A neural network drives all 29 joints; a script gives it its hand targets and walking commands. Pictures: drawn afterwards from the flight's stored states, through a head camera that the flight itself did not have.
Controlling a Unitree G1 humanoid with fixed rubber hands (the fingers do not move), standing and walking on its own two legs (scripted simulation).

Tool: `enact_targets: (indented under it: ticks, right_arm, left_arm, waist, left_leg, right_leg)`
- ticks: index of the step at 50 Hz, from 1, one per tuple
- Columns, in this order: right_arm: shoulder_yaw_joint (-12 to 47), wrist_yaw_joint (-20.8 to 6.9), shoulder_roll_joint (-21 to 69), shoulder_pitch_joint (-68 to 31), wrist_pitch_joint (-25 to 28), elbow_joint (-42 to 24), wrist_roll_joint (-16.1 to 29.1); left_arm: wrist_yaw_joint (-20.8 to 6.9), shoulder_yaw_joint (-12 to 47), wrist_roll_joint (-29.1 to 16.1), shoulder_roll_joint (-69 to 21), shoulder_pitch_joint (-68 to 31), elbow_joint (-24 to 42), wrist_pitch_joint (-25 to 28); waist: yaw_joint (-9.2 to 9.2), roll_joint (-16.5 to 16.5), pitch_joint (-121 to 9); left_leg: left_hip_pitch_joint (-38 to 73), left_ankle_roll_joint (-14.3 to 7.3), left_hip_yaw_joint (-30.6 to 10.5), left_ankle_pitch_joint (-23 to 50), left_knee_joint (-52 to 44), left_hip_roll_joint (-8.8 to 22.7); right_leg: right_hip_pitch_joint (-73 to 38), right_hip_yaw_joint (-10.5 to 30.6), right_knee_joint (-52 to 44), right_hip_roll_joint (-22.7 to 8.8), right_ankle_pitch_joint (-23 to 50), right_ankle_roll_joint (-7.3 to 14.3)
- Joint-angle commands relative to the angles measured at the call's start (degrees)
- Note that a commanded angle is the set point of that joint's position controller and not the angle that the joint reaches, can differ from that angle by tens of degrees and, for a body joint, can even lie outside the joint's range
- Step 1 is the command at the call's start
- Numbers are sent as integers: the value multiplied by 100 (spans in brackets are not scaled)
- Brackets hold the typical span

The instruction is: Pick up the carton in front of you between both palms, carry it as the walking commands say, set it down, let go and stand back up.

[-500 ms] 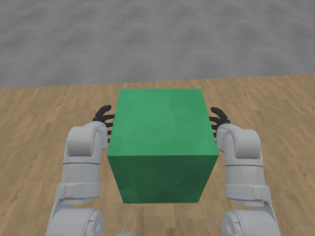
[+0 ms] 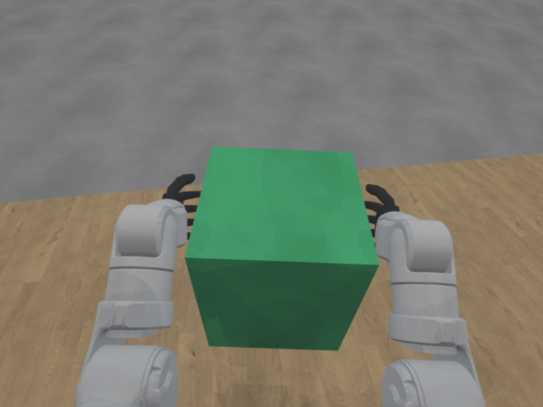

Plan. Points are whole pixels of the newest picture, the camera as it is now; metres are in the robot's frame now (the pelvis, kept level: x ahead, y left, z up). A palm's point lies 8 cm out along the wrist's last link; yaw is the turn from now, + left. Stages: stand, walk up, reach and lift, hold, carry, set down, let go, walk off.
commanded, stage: carry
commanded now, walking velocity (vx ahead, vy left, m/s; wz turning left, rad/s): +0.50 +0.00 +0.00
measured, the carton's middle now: (277, 253) +0.35 -0.01 +0.04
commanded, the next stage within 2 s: none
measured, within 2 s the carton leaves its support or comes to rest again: neither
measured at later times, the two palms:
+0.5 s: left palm (211, 131) +0.65 +0.13 +0.05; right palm (348, 132) +0.66 -0.17 +0.05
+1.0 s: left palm (215, 70) +0.97 +0.15 +0.03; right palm (321, 74) +0.96 -0.14 +0.03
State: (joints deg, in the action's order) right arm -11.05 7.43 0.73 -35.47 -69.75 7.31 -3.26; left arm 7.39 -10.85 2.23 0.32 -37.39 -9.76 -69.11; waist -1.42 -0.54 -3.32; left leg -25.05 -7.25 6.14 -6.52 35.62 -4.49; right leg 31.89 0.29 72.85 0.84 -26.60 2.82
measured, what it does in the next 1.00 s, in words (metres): goes down: right foot 0.05 m lower, then left foot 0.05 m lower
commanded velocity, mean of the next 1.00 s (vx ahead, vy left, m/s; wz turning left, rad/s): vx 0.50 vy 0.00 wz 0.00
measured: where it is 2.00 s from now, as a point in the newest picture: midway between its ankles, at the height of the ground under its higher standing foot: (265, 227)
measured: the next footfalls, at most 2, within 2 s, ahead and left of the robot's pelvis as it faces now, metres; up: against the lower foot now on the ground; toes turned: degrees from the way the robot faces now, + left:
right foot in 0.38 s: +0.39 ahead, -0.07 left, -0.05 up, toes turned +0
left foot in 0.90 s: +0.71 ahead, +0.04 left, -0.10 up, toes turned +2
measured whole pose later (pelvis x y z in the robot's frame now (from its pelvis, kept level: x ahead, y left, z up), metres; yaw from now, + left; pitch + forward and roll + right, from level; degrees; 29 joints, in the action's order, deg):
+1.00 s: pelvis +0.61 +0.00 -0.10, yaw +0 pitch +4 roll +0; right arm -11.1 7.5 1.2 -37.2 -69.3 7.0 -4.3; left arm 7.4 -10.4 0.6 1.9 -38.5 -10.0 -68.0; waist -0.4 0.2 -4.6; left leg -28.1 -7.5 6.3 -5.2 36.7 -4.7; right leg 25.5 -0.2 78.7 3.8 -31.1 3.0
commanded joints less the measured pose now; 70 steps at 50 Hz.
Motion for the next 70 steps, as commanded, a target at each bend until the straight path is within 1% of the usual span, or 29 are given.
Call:
enact_targets:
  ticks: [1, 6, 13, 15, 17, 18, 19, 20, 21, 22, 23, 25, 27, 32, 40, 42, 43, 44, 45, 46, 47, 48, 49, 50, 53, 57, 59, 67, 70]
  right_arm:
    - [3752, -1408, 6497, -4805, 265, -1008, 2834]
    - [3807, -1434, 6487, -4481, 355, -1165, 2859]
    - [3835, -1462, 6096, -3849, 320, -1033, 2699]
    - [3819, -1503, 6059, -3741, 328, -765, 2645]
    - [3819, -1549, 6085, -3726, 348, -473, 2632]
    - [3818, -1568, 6074, -3764, 373, -345, 2630]
    - [3779, -1578, 6082, -3865, 388, -219, 2585]
    - [3683, -1561, 6193, -3942, 329, 28, 2603]
    - [3603, -1524, 6227, -3979, 337, 46, 2578]
    - [3615, -1496, 6241, -4171, 380, -120, 2546]
    - [3616, -1459, 6381, -4434, 433, -355, 2515]
    - [3588, -1324, 6521, -4508, 518, -696, 2443]
    - [3615, -1187, 6559, -4225, 571, -822, 2351]
    - [3743, -1030, 6379, -3517, 681, -977, 2073]
    - [3921, -1021, 5640, -3473, 501, -1295, 2012]
    - [3740, -1052, 5369, -3343, 367, -1046, 1922]
    - [3611, -1068, 5242, -3253, 312, -879, 1859]
    - [3473, -1089, 5097, -3209, 262, -764, 1828]
    - [3323, -1114, 4961, -3279, 212, -653, 1837]
    - [3131, -1123, 4841, -3451, 169, -371, 1688]
    - [3106, -1151, 4930, -3404, 93, -231, 1823]
    - [3198, -1188, 5054, -3699, 122, -398, 1951]
    - [3334, -1247, 5550, -4012, 139, -546, 2230]
    - [3469, -1299, 5896, -4522, 145, -831, 2446]
    - [3713, -1391, 6417, -4949, 181, -1041, 2853]
    - [3692, -1440, 6490, -4585, 259, -995, 2877]
    - [3719, -1459, 6440, -4498, 296, -1073, 2856]
    - [3714, -1529, 6145, -3751, 340, -634, 2608]
    - [3733, -1591, 6220, -3762, 415, -281, 2600]
  left_arm:
    - [-1244, 3419, -2234, -6397, -4027, 847, 190]
    - [-1105, 3582, -2087, -6406, -3759, 1059, 306]
    - [-1060, 3711, -1933, -6003, -3441, 1185, 236]
    - [-1118, 3618, -1802, -5865, -3279, 962, 200]
    - [-1181, 3441, -1662, -5736, -3077, 685, 196]
    - [-1225, 3323, -1608, -5666, -2986, 561, 204]
    - [-1276, 3191, -1581, -5567, -2939, 364, 206]
    - [-1289, 3055, -1518, -5419, -3002, 88, 214]
    - [-1318, 3026, -1560, -5430, -2992, -1, 248]
    - [-1381, 3124, -1767, -5827, -3104, 67, 303]
    - [-1446, 3315, -2035, -6176, -3634, 448, 368]
    - [-1509, 3678, -2511, -6699, -4450, 973, 424]
    - [-1517, 3829, -2739, -6829, -4457, 1213, 476]
    - [-1572, 3898, -2728, -6685, -3739, 1260, 547]
    - [-1502, 3983, -2626, -5988, -3343, 1338, 469]
    - [-1488, 3901, -2593, -5845, -3254, 1086, 373]
    - [-1495, 3871, -2602, -5817, -3321, 954, 326]
    - [-1505, 3842, -2585, -5784, -3429, 842, 292]
    - [-1509, 3765, -2540, -5756, -3528, 717, 249]
    - [-1478, 3672, -2543, -5797, -3788, 518, 133]
    - [-1448, 3630, -2529, -5686, -3835, 468, 80]
    - [-1407, 3509, -2547, -5862, -4004, 669, 61]
    - [-1362, 3497, -2517, -5915, -4342, 867, 56]
    - [-1322, 3462, -2455, -6083, -4443, 894, 66]
    - [-1218, 3367, -2263, -6315, -4181, 916, 120]
    - [-1117, 3454, -2097, -6403, -3835, 888, 212]
    - [-1076, 3539, -2055, -6391, -3793, 994, 255]
    - [-1118, 3619, -1847, -6075, -3372, 836, 228]
    - [-1214, 3397, -1661, -5920, -3074, 439, 255]
  waist:
    - [33, -258, -2222]
    - [-193, -504, -2419]
    - [-557, -538, -2148]
    - [-447, -580, -2078]
    - [17, -521, -2273]
    - [324, -301, -2443]
    - [237, 527, -2643]
    - [431, 1503, -3002]
    - [571, 1584, -3413]
    - [592, 974, -3208]
    - [507, 477, -2715]
    - [301, 87, -2225]
    - [290, 359, -2307]
    - [470, 678, -2599]
    - [862, 593, -2060]
    - [675, 615, -2080]
    - [379, 521, -2202]
    - [73, 354, -2348]
    - [46, -379, -2506]
    - [-209, -1424, -3132]
    - [-121, -914, -3071]
    - [-282, -1157, -3384]
    - [-198, -308, -2888]
    - [-95, -72, -2463]
    - [55, -131, -2143]
    - [-106, -503, -2370]
    - [-201, -540, -2433]
    - [-544, -571, -2024]
    - [-69, -577, -2125]
  left_leg:
    - [2046, -536, -2455, 1082, -1297, 1778]
    - [3113, -232, -1736, 3645, -808, 1502]
    - [3673, -2, -1088, 3872, -297, 882]
    - [3354, 101, -967, 3591, 104, 870]
    - [2741, 326, -698, 3527, 1259, 873]
    - [1742, 430, -583, 2358, 2227, 776]
    - [225, 440, -501, -1254, 3163, 432]
    - [-1220, 659, -622, -3193, 4268, -44]
    - [-2022, 583, -906, -3161, 5074, 103]
    - [-2223, 486, -981, -2812, 4979, 335]
    - [-2123, 448, -939, -2383, 4610, 438]
    - [-1569, 537, -908, -1902, 3645, 645]
    - [-1343, 626, -732, -1567, 3162, 637]
    - [-2081, 648, -473, -346, 2274, 625]
    - [-1094, 326, 45, 1903, -808, 110]
    - [45, 157, 116, 2241, -1273, 64]
    - [911, 114, 139, 2443, -1590, 120]
    - [2034, 141, -117, 2653, -1511, 470]
    - [3288, 96, -1089, 4631, -547, 1456]
    - [4916, -1128, -3263, 5368, -23, 2926]
    - [4738, -1015, -3356, 4425, -76, 2628]
    - [4691, -1562, -4078, 1401, -570, 2848]
    - [3652, -1245, -3964, -132, -1034, 2403]
    - [2883, -975, -3553, -279, -1236, 2133]
    - [1715, -544, -2589, 265, -1470, 1784]
    - [2740, -307, -1920, 3055, -964, 1581]
    - [3176, -182, -1712, 3707, -803, 1473]
    - [3570, 40, -1084, 3652, -255, 900]
    - [2871, 294, -817, 3632, 902, 918]
  right_leg:
    - [832, 45, -565, -330, 480, -111]
    - [1554, -193, -1549, -314, 1632, -149]
    - [832, -790, -4180, 284, 3398, 88]
    - [-77, -788, -4902, 342, 3975, 218]
    - [-1610, -799, -5411, 226, 4361, 315]
    - [-2885, -397, -5236, -249, 4732, 337]
    - [-4162, 778, -4010, -1359, 7117, 373]
    - [-5489, 2465, -3534, -2353, 8272, 1107]
    - [-5863, 3269, -3804, -2627, 5776, 1821]
    - [-5161, 3396, -4372, -2270, 3338, 1829]
    - [-4237, 3072, -4703, -1883, 2483, 1575]
    - [-3000, 2231, -4992, -1558, 2696, 1141]
    - [-2829, 1772, -4989, -1344, 3261, 953]
    - [-3969, 1056, -4420, -1113, 6054, 641]
    - [-4091, 385, -3786, -513, 5478, 530]
    - [-3581, 253, -3102, -518, 5449, 443]
    - [-3217, 51, -2413, -466, 5382, 289]
    - [-2427, -89, -1516, -369, 4522, 127]
    - [-968, -197, -473, -81, 1372, 55]
    - [817, -18, 1079, 567, -1245, -321]
    - [1074, 190, 1213, 236, -1212, -71]
    - [1735, 299, 1696, 234, -980, -32]
    - [1709, 290, 1172, -50, -408, 26]
    - [1430, 295, 597, -167, -75, 11]
    - [658, 87, -363, -314, 384, -92]
    - [1396, -130, -1174, -355, 1231, -189]
    - [1610, -200, -1565, -306, 1700, -155]
    - [627, -787, -4484, 281, 3647, 130]
    - [-1223, -794, -5251, 264, 4165, 313]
